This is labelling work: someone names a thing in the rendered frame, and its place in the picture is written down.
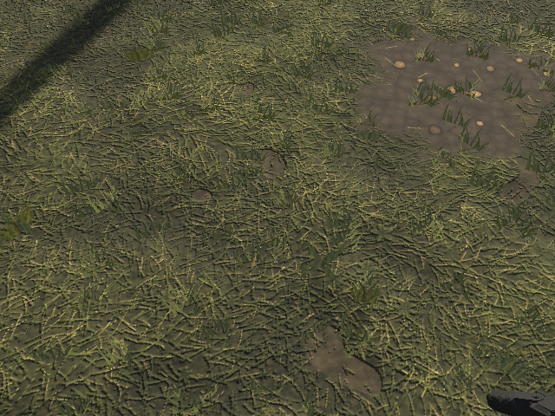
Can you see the right robot hand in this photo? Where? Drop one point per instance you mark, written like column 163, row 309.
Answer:
column 522, row 403

